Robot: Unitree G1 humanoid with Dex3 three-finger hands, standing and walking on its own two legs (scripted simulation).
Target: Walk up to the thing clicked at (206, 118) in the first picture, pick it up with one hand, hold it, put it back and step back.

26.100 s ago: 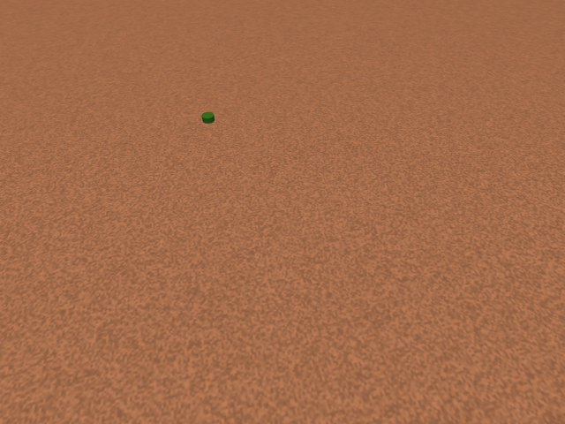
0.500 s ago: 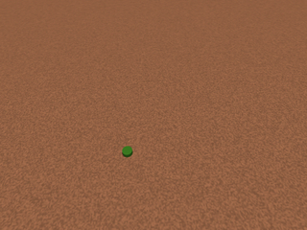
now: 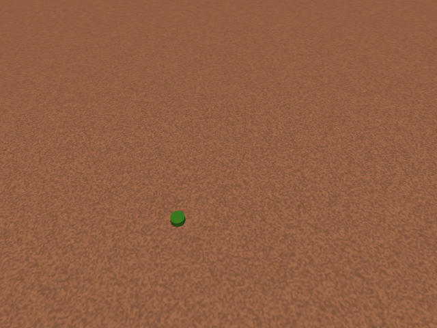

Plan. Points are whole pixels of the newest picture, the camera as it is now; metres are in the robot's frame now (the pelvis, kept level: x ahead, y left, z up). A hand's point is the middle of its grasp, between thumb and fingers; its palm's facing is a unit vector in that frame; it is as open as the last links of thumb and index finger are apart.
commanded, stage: walk up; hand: left
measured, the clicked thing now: (177, 218) +0.78 +0.27 -0.76
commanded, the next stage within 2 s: none
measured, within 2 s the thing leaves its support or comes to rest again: neither
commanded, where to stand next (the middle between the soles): +0.39 +0.02 m, yaw +1 degrees
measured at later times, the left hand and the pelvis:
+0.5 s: hand out of the picture +0.13 +0.35 -0.17, palm faces -0.02 -0.95 -0.31, open 7.4 cm; pelvis +0.10 +0.07 -0.01, yaw +0 degrees
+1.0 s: hand (125, 226) +0.39 +0.27 -0.14, palm faces -0.06 -0.94 -0.35, open 7.4 cm; pelvis +0.28 +0.02 -0.01, yaw -3 degrees
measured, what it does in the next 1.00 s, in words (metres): walks ahead: left foot, then right foot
